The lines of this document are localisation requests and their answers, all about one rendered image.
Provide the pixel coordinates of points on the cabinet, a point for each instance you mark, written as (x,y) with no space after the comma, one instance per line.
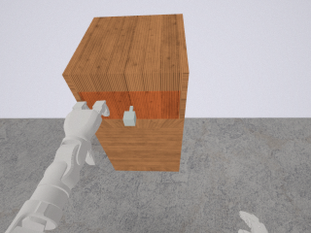
(135,53)

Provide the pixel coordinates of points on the left robot forearm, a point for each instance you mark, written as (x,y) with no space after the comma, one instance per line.
(43,211)

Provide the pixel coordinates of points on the robot right hand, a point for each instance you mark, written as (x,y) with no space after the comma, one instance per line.
(253,222)

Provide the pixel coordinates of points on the robot left hand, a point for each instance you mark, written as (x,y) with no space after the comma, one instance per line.
(84,122)

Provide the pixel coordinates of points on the drawer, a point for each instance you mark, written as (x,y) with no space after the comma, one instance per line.
(146,104)

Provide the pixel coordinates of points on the handle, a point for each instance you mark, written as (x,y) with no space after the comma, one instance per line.
(129,117)

